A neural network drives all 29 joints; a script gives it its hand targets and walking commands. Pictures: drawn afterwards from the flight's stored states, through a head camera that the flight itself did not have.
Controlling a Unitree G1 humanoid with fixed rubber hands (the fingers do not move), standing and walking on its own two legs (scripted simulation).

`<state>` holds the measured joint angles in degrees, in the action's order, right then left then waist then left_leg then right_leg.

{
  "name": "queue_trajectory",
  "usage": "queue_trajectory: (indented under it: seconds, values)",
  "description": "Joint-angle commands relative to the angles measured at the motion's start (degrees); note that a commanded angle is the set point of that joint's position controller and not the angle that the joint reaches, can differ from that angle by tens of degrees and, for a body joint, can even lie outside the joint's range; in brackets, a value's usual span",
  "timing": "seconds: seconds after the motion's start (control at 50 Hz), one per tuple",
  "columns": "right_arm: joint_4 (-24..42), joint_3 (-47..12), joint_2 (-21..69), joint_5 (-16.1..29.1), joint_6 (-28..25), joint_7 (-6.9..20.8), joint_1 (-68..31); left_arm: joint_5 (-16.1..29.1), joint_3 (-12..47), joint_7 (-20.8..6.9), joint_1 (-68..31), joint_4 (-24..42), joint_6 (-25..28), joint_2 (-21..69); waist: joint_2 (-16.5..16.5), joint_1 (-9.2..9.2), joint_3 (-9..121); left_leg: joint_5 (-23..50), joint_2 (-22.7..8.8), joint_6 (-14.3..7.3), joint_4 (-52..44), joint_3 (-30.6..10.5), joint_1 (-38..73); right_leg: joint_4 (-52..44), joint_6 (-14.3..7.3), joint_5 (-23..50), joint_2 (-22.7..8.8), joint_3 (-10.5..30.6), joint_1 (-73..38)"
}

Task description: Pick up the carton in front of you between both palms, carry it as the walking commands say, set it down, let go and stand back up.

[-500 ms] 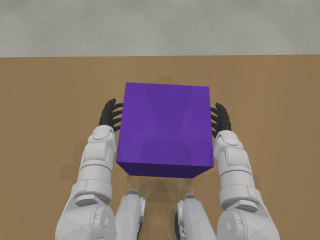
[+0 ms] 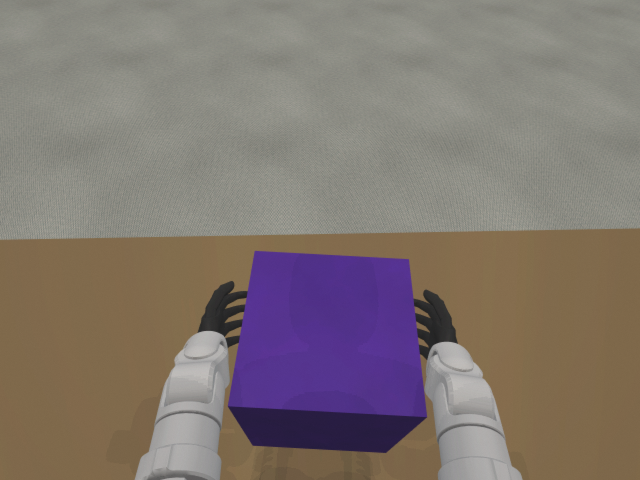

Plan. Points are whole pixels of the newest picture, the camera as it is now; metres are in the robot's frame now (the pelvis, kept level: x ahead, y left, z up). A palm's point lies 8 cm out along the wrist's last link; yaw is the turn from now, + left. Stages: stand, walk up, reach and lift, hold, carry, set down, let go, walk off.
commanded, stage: reach and lift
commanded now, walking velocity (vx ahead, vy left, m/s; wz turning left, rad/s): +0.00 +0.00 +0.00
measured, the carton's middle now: (325, 359) +0.31 +0.01 -0.07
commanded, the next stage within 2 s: hold in 1.20 s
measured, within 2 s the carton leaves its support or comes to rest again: neither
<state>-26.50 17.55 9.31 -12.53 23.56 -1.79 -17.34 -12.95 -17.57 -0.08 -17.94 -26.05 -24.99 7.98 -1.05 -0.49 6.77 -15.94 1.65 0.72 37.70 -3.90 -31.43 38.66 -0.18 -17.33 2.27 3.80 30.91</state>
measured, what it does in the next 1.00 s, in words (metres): stands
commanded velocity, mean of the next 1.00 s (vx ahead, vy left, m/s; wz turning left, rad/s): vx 0.00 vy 0.00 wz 0.00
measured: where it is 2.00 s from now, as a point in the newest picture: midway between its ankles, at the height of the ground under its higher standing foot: outside the picture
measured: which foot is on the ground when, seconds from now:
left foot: down 0.00-1.00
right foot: down 0.00-1.00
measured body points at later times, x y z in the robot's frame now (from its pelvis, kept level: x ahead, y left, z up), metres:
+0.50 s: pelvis -0.01 +0.01 +0.02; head -0.02 +0.01 +0.47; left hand +0.31 +0.16 +0.04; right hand +0.31 -0.15 +0.04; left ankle +0.03 +0.13 -0.72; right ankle +0.02 -0.12 -0.72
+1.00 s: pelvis +0.01 +0.00 +0.03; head -0.02 +0.01 +0.48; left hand +0.31 +0.15 +0.05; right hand +0.31 -0.15 +0.05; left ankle +0.03 +0.13 -0.72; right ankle +0.02 -0.12 -0.72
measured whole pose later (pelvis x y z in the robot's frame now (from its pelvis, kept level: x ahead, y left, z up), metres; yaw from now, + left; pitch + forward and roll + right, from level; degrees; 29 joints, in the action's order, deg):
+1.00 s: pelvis +0.01 +0.00 +0.03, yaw +0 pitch -6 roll +0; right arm -17.4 15.4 9.1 -16.9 37.4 1.7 -16.4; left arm -16.5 -15.2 -1.6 -17.0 -17.1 -38.3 9.2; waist -0.2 0.1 -2.5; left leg -10.1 1.3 0.3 20.8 -4.2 -5.0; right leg 21.3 -0.1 -11.3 1.5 4.1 4.2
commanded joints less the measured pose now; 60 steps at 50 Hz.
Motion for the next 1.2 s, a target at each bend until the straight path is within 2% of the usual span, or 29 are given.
queue_trajectory:
  seconds: [0.0,0.04,0.06,0.1,0.12,0.2,0.22,0.24,0.26,0.3,0.34,0.36,0.52,0.58,0.66,0.72,0.74,0.76,0.78,0.82,0.84,0.86,0.88,0.92,0.94,0.96,0.98,1.04,1.18]
  values:
    - [-1.83,-33.36,54.97,8.01,3.12,13.51,-23.81,8.53,32.98,-12.78,-25.69,0.32,-1.54,54.76,0.71,-0.33,18.46,16.71,4.28,-0.67,-7.47,-0.47,17.5,-8.66,0.64,18.5,2.91,1.74,-16.32]
    - [0.01,-32.38,54.08,7.47,4.73,13.68,-23.7,9.61,34.62,-13.12,-26.5,2.27,-3.4,55.13,0.52,1.72,14.43,15.24,4.11,-0.53,-9.72,-0.49,19.7,-11.56,0.21,16.5,2.79,1.54,-18.74]
    - [-0.01,-33.1,53.82,7.98,6.07,13.92,-22.94,9.12,33.38,-12.98,-23.77,1.77,-4.44,54.9,0.05,0.06,12.55,14.96,3.62,-0.75,-11.23,-0.46,21.48,-12.9,0.52,15.13,2.41,1.44,-18.74]
    - [-0.32,-31.31,53.96,7.23,7.81,14.24,-21.26,8.39,32.86,-13.37,-23.84,2.03,-6.06,52.92,0.13,1.23,8.99,14.65,3.91,-0.5,-13.74,-0.49,21.78,-15.07,0.65,15.85,2.8,1.42,-21.54]
    - [0.36,-31.32,53.28,7.59,8.64,14.32,-22.59,7.97,31.93,-13.4,-23.86,2.48,-6.81,52.8,2.05,0.2,7.31,14.36,3.76,-0.56,-14.05,-0.52,22.75,-15.36,0.38,15.37,2.37,1.6,-22.18]
    - [-0.84,-27.86,51.51,5.58,10.57,14.97,-24.01,6.85,28.69,-13.76,-26.53,1.23,-8.89,51.51,0.42,1.04,2.22,7.98,3.44,-0.6,-16.32,-0.63,23.13,-17.88,-0.04,9.02,2.33,0.97,-22.05]
    - [-0.41,-28.03,52.31,6.02,10.71,15.28,-25.15,6.37,27.57,-13.91,-26.38,1.7,-8.95,51.1,0.97,-0.4,1.48,4.92,3.36,-0.76,-16.67,-0.33,23.26,-17.79,0.05,6.34,2.05,0.9,-22.19]
    - [-0.79,-27.55,51.67,5.82,10.69,15.44,-26.54,6.82,28.03,-13.75,-27.78,0.32,-9.13,52.54,1.14,0.83,-0.41,3.79,3.24,-0.81,-17.02,-0.02,22.88,-18.0,-0.26,5.03,2.26,0.84,-21.16]
    - [1.45,-27.83,52.2,5.68,10.47,15.69,-28.51,6.25,27.05,-14.13,-27.87,1.19,-9.03,52.61,0.17,-0.18,2.25,2.78,3.04,-0.92,-16.9,-0.27,23.39,-17.81,-0.15,3.76,2.24,0.41,-22.39]
    - [-0.04,-27.19,52.24,5.18,10.29,16.07,-31.56,5.69,26.35,-14.45,-31.65,-0.07,-8.83,53.41,0.88,0.76,1.67,1.74,3.21,-0.98,-16.14,0.33,23.63,-18.14,-0.46,2.49,2.01,0.78,-20.73]
    - [0.6,-27.22,52.6,4.92,9.91,15.98,-31.24,6.97,27.11,-14.55,-32.97,0.31,-8.35,53.97,-0.71,1.67,3.02,1.93,2.63,-1.21,-16.16,-0.14,24.43,-17.32,-0.5,2.76,2.32,0.18,-21.37]
    - [-0.9,-26.59,53.59,5.02,10.17,15.9,-31.48,6.13,27.17,-14.37,-33.3,0.57,-8.18,53.92,0.05,-0.03,2.5,2.72,2.73,-1.51,-16.5,-0.29,24.22,-16.99,-0.37,3.87,2.34,0.13,-21.4]
    - [1.56,-28.72,52.28,6.4,10.3,16.15,-30.51,7.97,30.5,-13.72,-32.29,3.48,-9.12,55.37,2.54,0.81,8.94,11.23,3.06,-0.12,-16.28,-0.27,28.62,-16.89,-0.64,10.72,3.03,0.47,-26.65]
    - [2.16,-27.39,50.98,4.85,10.88,16.05,-28.36,6.66,28.32,-13.54,-28.98,2.35,-9.69,53.11,0.16,1.54,5.41,10.84,2.95,-0.44,-17.92,0.24,28.65,-18.49,-0.07,10.05,3.34,-0.08,-24.13]
    - [3.62,-28.29,51.32,5.52,11.39,15.97,-27.7,6.48,28.65,-13.48,-28.11,5.68,-9.86,52.92,1.81,-0.02,5.17,12.32,2.95,-0.42,-17.99,-0.17,29.52,-18.61,0.0,11.56,3.0,0.01,-24.78]
    - [4.92,-29.72,50.93,6.29,11.11,16.2,-27.61,8.39,30.88,-13.34,-30.17,6.42,-9.84,53.38,1.46,2.23,6.08,11.6,3.4,-0.04,-17.94,0.14,30.04,-18.78,-0.02,12.35,2.92,0.16,-26.38]
    - [4.63,-29.44,50.31,6.04,11.38,16.19,-28.83,8.39,30.22,-13.21,-29.98,6.44,-9.93,53.49,1.06,0.91,5.91,11.17,2.75,-0.26,-18.23,-0.4,29.53,-18.3,-0.26,11.54,2.9,-0.3,-26.61]
    - [6.21,-30.17,50.49,7.03,11.39,16.13,-27.49,8.42,30.64,-13.32,-28.43,6.22,-10.3,53.44,1.97,1.41,5.93,10.82,3.22,0.03,-18.33,0.28,29.23,-18.63,-0.12,11.42,3.01,-0.06,-27.36]
    - [6.5,-31.3,52.31,7.53,11.83,15.96,-28.73,7.37,29.91,-13.4,-27.09,6.47,-10.14,53.44,1.4,-0.87,5.69,11.9,3.07,-0.67,-18.01,-0.27,28.99,-18.91,0.02,12.11,2.81,0.18,-27.77]
    - [5.95,-30.43,51.46,6.26,12.52,15.62,-26.15,8.4,30.07,-13.51,-27.86,6.97,-10.36,53.5,-0.41,1.43,6.25,13.33,3.0,-0.74,-18.66,-0.46,29.55,-18.86,0.19,14.78,2.95,0.31,-27.85]
    - [6.91,-30.99,51.57,7.3,12.51,15.37,-25.79,7.74,29.75,-13.52,-25.26,6.44,-10.85,51.94,-0.35,-0.91,4.44,14.07,3.44,-0.72,-18.28,0.08,28.67,-19.18,0.51,15.19,2.76,0.45,-28.34]
    - [7.2,-30.04,50.91,6.6,12.73,15.29,-24.45,7.73,29.79,-13.65,-25.53,7.08,-11.23,51.39,0.85,1.15,5.38,14.44,3.49,-0.32,-18.67,0.43,30.22,-19.58,0.44,15.49,2.86,0.17,-28.77]
    - [7.19,-30.72,51.31,6.88,13.05,15.26,-24.0,7.72,30.29,-13.55,-25.21,8.06,-11.35,51.52,1.14,-0.02,5.19,14.68,3.46,-0.55,-18.79,0.26,30.1,-19.66,0.51,16.04,2.67,0.41,-28.42]
    - [8.95,-30.97,51.05,6.99,12.98,15.18,-23.83,8.75,31.93,-13.53,-25.75,10.44,-11.49,51.65,1.01,1.41,6.51,17.78,3.83,-0.14,-18.13,0.11,31.69,-19.69,0.53,18.08,2.89,0.56,-28.73]
    - [8.45,-31.5,51.55,7.62,13.24,15.15,-22.87,8.9,32.17,-13.34,-23.97,10.37,-11.7,51.69,0.67,0.09,6.4,18.28,3.47,-0.3,-18.39,-0.47,31.27,-19.4,0.49,19.17,2.8,0.83,-30.54]
    - [8.27,-31.36,51.21,7.76,13.5,14.88,-22.45,8.58,30.91,-13.43,-23.75,8.85,-11.8,50.74,0.47,-0.3,5.54,17.43,3.72,-0.55,-19.06,0.06,30.63,-20.02,0.53,19.84,2.52,0.99,-30.62]
    - [9.27,-30.88,50.38,7.21,13.61,14.93,-21.59,9.11,31.64,-13.28,-24.17,10.64,-11.92,51.38,0.76,1.79,5.36,18.13,3.59,-0.28,-19.11,-0.03,31.26,-19.99,0.48,19.59,2.83,0.47,-29.95]
    - [10.88,-31.38,50.65,7.86,13.95,14.63,-22.51,8.79,31.35,-13.13,-22.6,10.32,-12.18,49.96,0.39,0.22,5.17,17.21,3.54,-0.63,-19.37,-0.14,30.66,-20.1,0.78,18.27,3.07,0.76,-30.89]
    - [10.11,-32.12,51.98,8.59,14.29,14.71,-27.84,9.8,32.61,-13.73,-29.7,10.96,-12.3,50.86,0.28,0.25,4.47,11.8,3.45,-1.02,-19.12,-0.1,29.31,-19.59,0.63,14.23,2.89,0.53,-30.0]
